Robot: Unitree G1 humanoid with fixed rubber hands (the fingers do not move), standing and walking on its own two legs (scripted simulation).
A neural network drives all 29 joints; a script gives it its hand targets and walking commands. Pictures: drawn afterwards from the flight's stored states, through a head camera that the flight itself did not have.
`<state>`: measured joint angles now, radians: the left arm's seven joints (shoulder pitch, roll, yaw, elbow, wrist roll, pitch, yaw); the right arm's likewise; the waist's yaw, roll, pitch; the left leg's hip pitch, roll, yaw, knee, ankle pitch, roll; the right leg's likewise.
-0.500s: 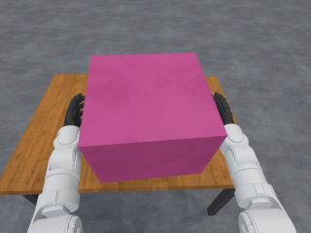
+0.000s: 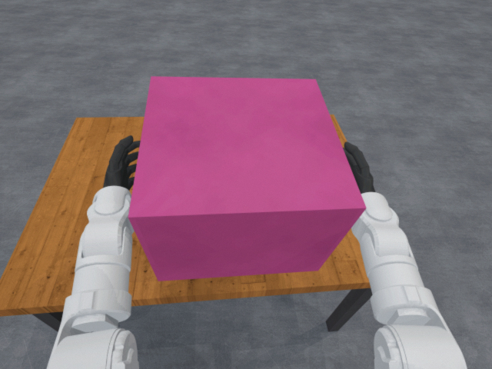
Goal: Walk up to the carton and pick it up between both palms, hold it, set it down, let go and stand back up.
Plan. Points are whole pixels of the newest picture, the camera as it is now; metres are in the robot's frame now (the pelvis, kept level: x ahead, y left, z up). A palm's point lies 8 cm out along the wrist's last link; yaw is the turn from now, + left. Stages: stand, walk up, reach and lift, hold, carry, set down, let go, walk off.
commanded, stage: reach and lift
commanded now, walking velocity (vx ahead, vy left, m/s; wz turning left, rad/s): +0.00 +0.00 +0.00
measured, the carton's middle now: (238, 178) +0.42 +0.00 +0.07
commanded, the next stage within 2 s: hold in 0.92 s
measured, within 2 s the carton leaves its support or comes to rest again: neither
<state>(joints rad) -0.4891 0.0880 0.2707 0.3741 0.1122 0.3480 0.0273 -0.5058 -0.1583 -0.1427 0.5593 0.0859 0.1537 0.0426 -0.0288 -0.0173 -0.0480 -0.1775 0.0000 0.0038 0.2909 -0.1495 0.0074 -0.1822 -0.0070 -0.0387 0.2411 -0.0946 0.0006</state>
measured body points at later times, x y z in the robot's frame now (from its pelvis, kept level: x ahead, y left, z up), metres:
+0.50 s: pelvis +0.01 +0.00 +0.00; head +0.00 +0.01 +0.45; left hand +0.37 +0.21 +0.14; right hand +0.37 -0.19 +0.13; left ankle +0.00 +0.11 -0.75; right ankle +0.02 -0.12 -0.75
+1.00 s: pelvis -0.01 -0.01 +0.00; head -0.04 +0.00 +0.45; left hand +0.37 +0.21 +0.17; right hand +0.38 -0.19 +0.15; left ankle +0.00 +0.11 -0.75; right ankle +0.02 -0.12 -0.75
